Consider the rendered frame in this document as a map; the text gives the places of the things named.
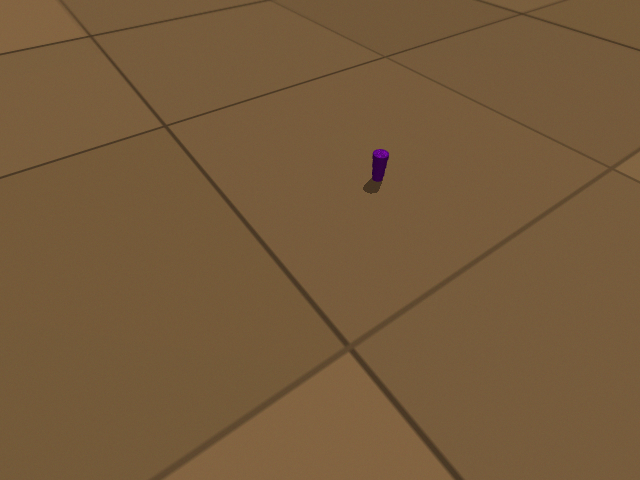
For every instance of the cup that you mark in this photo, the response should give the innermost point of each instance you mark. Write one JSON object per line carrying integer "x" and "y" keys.
{"x": 380, "y": 158}

